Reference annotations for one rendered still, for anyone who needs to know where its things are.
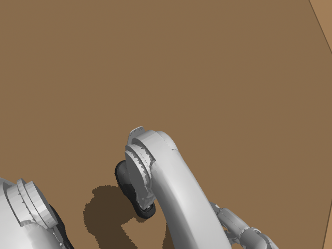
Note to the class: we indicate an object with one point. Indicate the right robot foot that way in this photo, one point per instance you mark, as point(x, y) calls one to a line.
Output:
point(128, 190)

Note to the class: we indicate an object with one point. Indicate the right robot hand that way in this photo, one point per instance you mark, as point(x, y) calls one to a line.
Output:
point(235, 225)

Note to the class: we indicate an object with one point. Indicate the right robot arm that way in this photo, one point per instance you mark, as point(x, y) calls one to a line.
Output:
point(252, 238)

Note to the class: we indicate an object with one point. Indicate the left robot foot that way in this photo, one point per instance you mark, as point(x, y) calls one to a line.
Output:
point(61, 228)

